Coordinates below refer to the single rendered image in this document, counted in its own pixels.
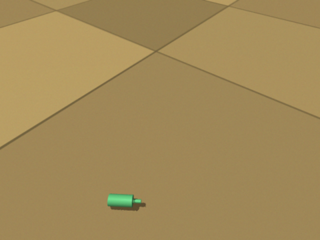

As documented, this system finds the bottle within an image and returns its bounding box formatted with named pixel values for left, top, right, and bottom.
left=107, top=193, right=142, bottom=208

